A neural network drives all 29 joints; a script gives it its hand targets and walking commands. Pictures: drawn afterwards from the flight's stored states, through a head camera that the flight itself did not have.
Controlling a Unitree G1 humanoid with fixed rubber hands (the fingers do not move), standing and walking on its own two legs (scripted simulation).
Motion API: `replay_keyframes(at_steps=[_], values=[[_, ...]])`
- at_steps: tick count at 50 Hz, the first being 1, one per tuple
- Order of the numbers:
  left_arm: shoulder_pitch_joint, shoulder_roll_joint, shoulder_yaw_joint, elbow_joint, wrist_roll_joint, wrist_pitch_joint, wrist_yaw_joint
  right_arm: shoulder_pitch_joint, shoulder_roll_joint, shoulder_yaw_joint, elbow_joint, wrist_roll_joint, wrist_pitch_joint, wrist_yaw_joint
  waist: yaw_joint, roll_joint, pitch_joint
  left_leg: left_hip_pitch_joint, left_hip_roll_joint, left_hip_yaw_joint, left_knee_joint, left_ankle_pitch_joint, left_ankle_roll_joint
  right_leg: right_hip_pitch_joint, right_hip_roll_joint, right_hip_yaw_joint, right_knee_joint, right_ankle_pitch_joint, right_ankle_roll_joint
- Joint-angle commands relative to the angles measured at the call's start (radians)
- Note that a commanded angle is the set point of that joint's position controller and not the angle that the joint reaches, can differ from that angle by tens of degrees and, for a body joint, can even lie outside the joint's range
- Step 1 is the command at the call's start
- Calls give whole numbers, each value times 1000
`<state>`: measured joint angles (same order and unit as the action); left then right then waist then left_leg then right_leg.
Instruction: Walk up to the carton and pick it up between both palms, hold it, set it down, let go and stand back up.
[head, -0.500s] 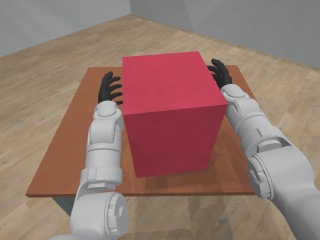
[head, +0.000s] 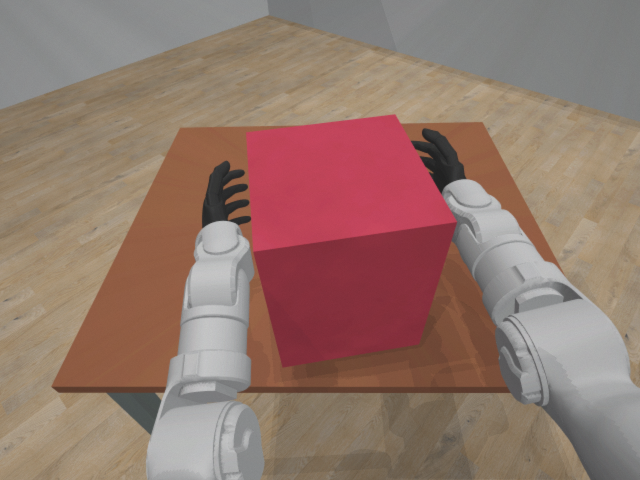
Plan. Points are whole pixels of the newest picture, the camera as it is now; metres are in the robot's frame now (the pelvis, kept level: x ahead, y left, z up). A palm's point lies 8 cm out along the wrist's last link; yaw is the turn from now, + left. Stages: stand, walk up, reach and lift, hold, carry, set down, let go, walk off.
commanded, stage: set down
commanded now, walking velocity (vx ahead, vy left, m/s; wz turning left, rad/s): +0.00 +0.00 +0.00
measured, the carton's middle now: (337, 244) +0.40 +0.05 +0.09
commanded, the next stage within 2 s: none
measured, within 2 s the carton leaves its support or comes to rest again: rests again in 0.66 s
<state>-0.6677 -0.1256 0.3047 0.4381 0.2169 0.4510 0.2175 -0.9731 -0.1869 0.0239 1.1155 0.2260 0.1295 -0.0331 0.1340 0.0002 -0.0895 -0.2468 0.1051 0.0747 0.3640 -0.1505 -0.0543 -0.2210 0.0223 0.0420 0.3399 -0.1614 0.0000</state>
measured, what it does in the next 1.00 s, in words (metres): stands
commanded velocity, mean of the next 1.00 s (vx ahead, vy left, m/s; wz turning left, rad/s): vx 0.00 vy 0.00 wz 0.00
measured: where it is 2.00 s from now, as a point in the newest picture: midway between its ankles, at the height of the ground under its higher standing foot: outside the picture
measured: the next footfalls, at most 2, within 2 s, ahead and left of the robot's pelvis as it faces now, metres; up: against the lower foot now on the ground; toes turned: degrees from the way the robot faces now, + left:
none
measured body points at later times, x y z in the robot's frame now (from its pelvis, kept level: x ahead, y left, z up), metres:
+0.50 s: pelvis +0.00 +0.00 +0.00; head +0.00 +0.00 +0.45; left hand +0.37 +0.20 +0.12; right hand +0.46 -0.09 +0.14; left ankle +0.02 +0.15 -0.75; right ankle +0.01 -0.12 -0.75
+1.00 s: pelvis +0.01 +0.00 +0.00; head +0.00 +0.00 +0.45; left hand +0.37 +0.19 +0.11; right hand +0.45 -0.09 +0.12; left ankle +0.02 +0.15 -0.75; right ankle +0.01 -0.12 -0.75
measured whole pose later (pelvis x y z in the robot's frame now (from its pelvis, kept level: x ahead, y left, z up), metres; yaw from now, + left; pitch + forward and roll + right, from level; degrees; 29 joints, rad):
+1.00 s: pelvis +0.01 +0.00 +0.00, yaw +0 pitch +3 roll -1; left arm -0.59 -0.16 0.31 0.54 0.25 0.27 0.23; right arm -0.91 -0.18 0.02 1.18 0.13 -0.01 0.00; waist 0.15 0.01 -0.09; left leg -0.26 0.11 0.07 0.36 -0.16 -0.05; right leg -0.23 0.02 0.04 0.33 -0.16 0.00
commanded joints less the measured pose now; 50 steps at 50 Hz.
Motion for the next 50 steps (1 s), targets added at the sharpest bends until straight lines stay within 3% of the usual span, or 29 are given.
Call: replay_keyframes(at_steps=[1,37,50], values=[[-664,-601,-351,-85,-10,-99,-62,-644,552,82,-228,-45,-101,121,37,30,-506,364,-67,-43,51,529,-29,-86,77,-130,-124,53,-48],[-573,-612,-302,-18,40,-257,-52,-525,574,41,-146,-120,-202,150,48,34,-501,313,-62,-23,51,544,-32,-130,73,-129,-126,49,-66],[-501,-575,-216,65,91,-286,-76,-447,568,-11,-77,-166,-221,168,53,5,-408,270,-65,-10,19,447,-12,-125,63,-123,-126,-8,-68]])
